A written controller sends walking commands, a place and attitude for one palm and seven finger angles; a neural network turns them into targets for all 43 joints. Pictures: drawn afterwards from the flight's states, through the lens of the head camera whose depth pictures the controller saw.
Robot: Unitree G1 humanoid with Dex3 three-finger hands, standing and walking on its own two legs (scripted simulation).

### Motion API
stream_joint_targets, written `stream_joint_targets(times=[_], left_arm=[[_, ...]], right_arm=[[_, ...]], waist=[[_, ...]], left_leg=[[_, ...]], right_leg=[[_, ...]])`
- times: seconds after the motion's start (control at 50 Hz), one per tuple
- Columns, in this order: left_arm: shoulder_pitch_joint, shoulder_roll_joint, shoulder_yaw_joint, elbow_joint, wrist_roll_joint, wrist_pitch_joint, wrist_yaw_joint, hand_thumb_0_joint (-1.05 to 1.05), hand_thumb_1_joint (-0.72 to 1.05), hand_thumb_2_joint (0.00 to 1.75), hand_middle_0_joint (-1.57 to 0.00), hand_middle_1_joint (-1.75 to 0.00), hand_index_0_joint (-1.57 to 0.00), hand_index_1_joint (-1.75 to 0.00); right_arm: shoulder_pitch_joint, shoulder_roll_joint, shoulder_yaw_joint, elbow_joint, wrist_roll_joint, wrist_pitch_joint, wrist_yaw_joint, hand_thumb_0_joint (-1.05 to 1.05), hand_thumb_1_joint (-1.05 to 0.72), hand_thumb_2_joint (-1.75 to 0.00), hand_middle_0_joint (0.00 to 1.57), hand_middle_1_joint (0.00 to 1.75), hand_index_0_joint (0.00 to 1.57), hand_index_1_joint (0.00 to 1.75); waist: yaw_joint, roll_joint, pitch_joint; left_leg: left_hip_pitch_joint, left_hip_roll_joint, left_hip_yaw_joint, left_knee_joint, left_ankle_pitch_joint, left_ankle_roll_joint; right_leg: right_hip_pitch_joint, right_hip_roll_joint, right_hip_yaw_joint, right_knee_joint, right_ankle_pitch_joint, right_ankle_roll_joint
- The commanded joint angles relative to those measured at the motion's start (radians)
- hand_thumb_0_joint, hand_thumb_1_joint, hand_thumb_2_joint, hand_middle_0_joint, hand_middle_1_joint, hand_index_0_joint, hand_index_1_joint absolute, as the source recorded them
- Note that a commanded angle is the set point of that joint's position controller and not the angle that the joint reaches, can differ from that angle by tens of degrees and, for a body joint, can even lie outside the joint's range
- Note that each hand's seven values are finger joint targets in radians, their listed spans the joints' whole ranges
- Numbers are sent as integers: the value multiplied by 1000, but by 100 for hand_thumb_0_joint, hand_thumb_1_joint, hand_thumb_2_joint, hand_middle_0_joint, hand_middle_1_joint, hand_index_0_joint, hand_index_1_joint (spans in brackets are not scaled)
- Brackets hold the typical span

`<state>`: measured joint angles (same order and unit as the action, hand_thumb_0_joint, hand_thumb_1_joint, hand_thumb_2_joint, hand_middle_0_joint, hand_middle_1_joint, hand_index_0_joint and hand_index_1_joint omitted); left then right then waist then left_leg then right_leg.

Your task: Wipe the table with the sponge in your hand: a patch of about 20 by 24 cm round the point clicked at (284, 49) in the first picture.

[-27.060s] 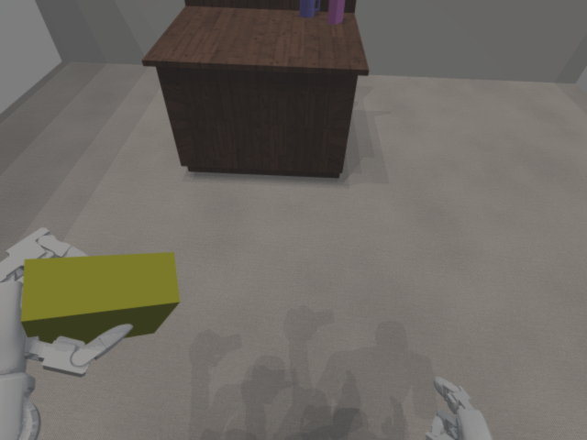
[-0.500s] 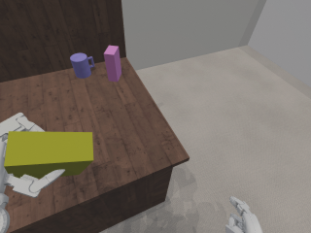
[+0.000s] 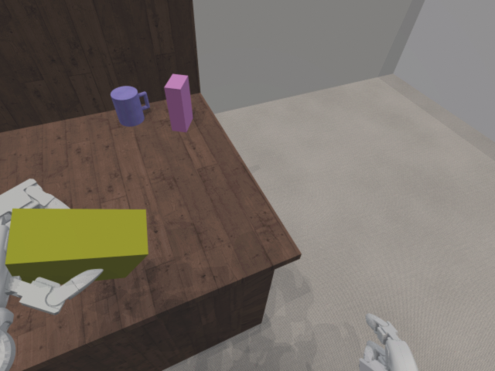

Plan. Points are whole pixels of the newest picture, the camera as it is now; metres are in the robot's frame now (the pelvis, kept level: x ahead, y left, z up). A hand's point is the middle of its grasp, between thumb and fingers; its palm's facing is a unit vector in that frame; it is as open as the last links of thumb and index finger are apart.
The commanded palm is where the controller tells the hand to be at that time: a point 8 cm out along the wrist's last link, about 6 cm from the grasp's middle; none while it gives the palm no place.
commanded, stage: shuffle to correct the standing spot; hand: left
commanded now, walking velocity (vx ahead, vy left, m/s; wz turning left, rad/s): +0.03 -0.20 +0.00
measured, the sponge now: (99, 249) +0.23 +0.20 +0.15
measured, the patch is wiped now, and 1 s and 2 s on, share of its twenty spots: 0.00 0.00 0.00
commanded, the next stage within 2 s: come to a stop and stand still in 1.76 s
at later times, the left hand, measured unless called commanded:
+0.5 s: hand (56, 249) +0.22 +0.23 +0.17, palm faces +0.30 -0.87 -0.39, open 9.3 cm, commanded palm +0.16 +0.28 +0.18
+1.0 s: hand (52, 253) +0.21 +0.23 +0.17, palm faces +0.31 -0.87 -0.38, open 9.3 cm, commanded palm +0.15 +0.28 +0.18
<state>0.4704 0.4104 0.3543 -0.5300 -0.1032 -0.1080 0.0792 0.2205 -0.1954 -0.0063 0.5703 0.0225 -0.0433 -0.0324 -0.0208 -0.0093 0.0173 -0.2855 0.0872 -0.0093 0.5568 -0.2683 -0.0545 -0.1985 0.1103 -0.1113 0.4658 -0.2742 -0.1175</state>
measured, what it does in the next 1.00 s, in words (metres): stands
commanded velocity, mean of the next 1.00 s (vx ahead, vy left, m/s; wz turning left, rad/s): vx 0.03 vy -0.20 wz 0.00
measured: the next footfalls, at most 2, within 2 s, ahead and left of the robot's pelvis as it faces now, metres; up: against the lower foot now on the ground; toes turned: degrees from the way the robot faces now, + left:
none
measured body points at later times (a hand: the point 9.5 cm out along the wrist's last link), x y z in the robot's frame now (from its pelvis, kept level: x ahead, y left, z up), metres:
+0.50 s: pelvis +0.00 +0.00 +0.00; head +0.01 +0.01 +0.45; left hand +0.20 +0.28 +0.19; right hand +0.15 -0.24 -0.08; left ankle +0.02 +0.16 -0.73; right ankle -0.01 -0.04 -0.73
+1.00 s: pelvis -0.01 +0.00 +0.00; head +0.00 +0.01 +0.45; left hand +0.19 +0.28 +0.19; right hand +0.15 -0.23 -0.08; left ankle +0.02 +0.16 -0.73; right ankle -0.01 -0.04 -0.73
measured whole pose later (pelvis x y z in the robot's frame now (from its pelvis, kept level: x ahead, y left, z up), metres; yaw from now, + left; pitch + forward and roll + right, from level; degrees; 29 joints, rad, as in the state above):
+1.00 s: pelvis -0.01 +0.00 +0.00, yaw +0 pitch +0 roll -1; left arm 0.47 0.40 0.35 -0.52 -0.10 -0.10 0.09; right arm 0.23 -0.19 0.00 0.58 0.02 -0.05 -0.03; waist -0.02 0.00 0.01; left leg -0.28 0.08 -0.01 0.54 -0.25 -0.06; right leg -0.20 0.11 -0.12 0.45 -0.26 -0.12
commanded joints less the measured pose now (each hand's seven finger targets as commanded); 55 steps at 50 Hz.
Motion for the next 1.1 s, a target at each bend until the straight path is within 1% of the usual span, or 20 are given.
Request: stream_joint_targets(times=[0.0,0.02,0.06,0.12,0.2,0.24,0.3,0.34,0.4,0.44,0.5,0.52,0.62,0.66,0.74,0.78,0.8,0.96,1.04,1.08], left_arm=[[-77,167,125,-210,-4,-69,20,0,10,130,-120,-160,-120,-160],[-72,168,118,-220,-6,-69,18,0,10,130,-120,-160,-120,-160],[-62,170,125,-204,-4,-67,18,0,10,130,-120,-160,-120,-160],[-63,165,117,-204,-8,-63,15,0,10,130,-120,-160,-120,-160],[-74,161,117,-184,-9,-59,17,0,10,130,-120,-160,-120,-160],[-75,164,118,-205,-12,-63,20,0,10,130,-120,-160,-120,-160],[-76,174,130,-210,-10,-64,23,0,10,130,-120,-160,-120,-160],[-79,169,124,-213,-10,-66,22,0,10,130,-120,-160,-120,-160],[-64,167,127,-194,-6,-64,22,0,10,130,-120,-160,-120,-160],[-62,171,128,-201,-8,-66,22,0,10,130,-120,-160,-120,-160],[-63,168,127,-197,-8,-64,23,0,10,130,-120,-160,-120,-160],[-61,166,121,-209,-10,-65,22,0,10,130,-120,-160,-120,-160],[-54,178,127,-217,-9,-68,21,0,10,130,-120,-160,-120,-160],[-46,171,126,-202,-9,-66,19,0,10,130,-120,-160,-120,-160],[-55,161,116,-191,-11,-65,21,0,10,130,-120,-160,-120,-160],[-62,164,121,-200,-9,-65,24,0,10,130,-120,-160,-120,-160],[-59,170,127,-196,-8,-65,26,0,10,130,-120,-160,-120,-160],[-69,166,115,-208,-4,-67,24,0,10,130,-120,-160,-120,-160],[-43,164,117,-189,-9,-60,21,0,10,130,-120,-160,-120,-160],[-44,169,128,-172,-12,-58,23,0,10,130,-120,-160,-120,-160]], right_arm=[[-84,-126,-43,-157,4,-51,-10,0,-90,-90,20,30,20,30],[-90,-124,-42,-159,6,-54,-11,0,-90,-90,20,30,20,30],[-86,-125,-43,-159,3,-54,-11,0,-90,-90,20,30,20,30],[-83,-125,-45,-158,7,-56,-11,0,-90,-90,20,30,20,30],[-81,-124,-45,-158,6,-52,-10,0,-90,-90,20,30,20,30],[-84,-124,-45,-157,7,-52,-12,0,-90,-90,20,30,20,30],[-87,-123,-42,-157,4,-51,-12,0,-90,-90,20,30,20,30],[-93,-123,-41,-157,4,-52,-13,0,-90,-90,20,30,20,30],[-85,-123,-44,-155,5,-51,-10,0,-90,-90,20,30,20,30],[-88,-124,-42,-158,5,-52,-11,0,-90,-90,20,30,20,30],[-82,-126,-44,-156,5,-50,-9,0,-90,-90,20,30,20,30],[-86,-125,-45,-156,9,-53,-9,0,-90,-90,20,30,20,30],[-87,-127,-44,-157,6,-53,-10,0,-90,-90,20,30,20,30],[-87,-127,-45,-159,5,-54,-10,0,-90,-90,20,30,20,30],[-81,-126,-43,-156,7,-52,-11,0,-90,-90,20,30,20,30],[-82,-125,-42,-156,5,-51,-11,0,-90,-90,20,30,20,30],[-82,-124,-42,-155,5,-51,-12,0,-90,-90,20,30,20,30],[-89,-127,-42,-153,3,-57,-11,0,-90,-90,20,30,20,30],[-85,-125,-42,-157,5,-53,-10,0,-90,-90,20,30,20,30],[-81,-125,-42,-153,7,-49,-8,0,-90,-90,20,30,20,30]], waist=[[8,94,-117],[6,109,-118],[10,97,-123],[5,69,-130],[4,25,-107],[2,51,-116],[5,40,-119],[4,84,-103],[8,54,-114],[5,80,-112],[6,45,-122],[2,73,-129],[3,90,-127],[6,76,-120],[1,64,-92],[2,59,-101],[4,44,-103],[7,117,-120],[6,72,-120],[5,38,-111]], left_leg=[[56,71,-79,-69,169,98],[68,71,-83,-81,184,98],[67,83,-86,-80,194,101],[82,65,-64,-53,204,92],[70,37,-43,-19,71,88],[88,39,-51,-32,88,89],[72,50,-57,-36,129,93],[70,59,-70,-59,129,96],[56,58,-63,-45,131,95],[64,62,-68,-60,131,95],[58,52,-56,-35,140,92],[76,50,-56,-41,166,91],[67,69,-76,-62,216,93],[64,71,-75,-59,175,94],[48,49,-72,-62,36,89],[55,44,-63,-51,28,92],[58,42,-57,-41,41,93],[62,84,-98,-88,201,99],[60,67,-79,-67,167,92],[43,48,-60,-42,89,88]], right_leg=[[24,-178,157,-106,236,85],[19,-174,150,-98,237,81],[27,-171,146,-104,240,91],[22,-184,155,-106,279,77],[-29,-207,196,-140,204,74],[-39,-208,191,-125,202,57],[-10,-201,184,-120,235,79],[-19,-190,176,-115,219,82],[12,-191,173,-121,231,88],[-1,-188,168,-115,223,82],[17,-197,176,-121,254,83],[11,-197,171,-109,270,71],[25,-187,151,-95,275,74],[14,-183,158,-108,242,83],[-31,-195,178,-135,145,64],[-34,-201,189,-144,147,70],[-31,-204,193,-147,164,76],[22,-174,147,-104,231,84],[22,-186,152,-117,234,76],[7,-202,173,-141,196,78]])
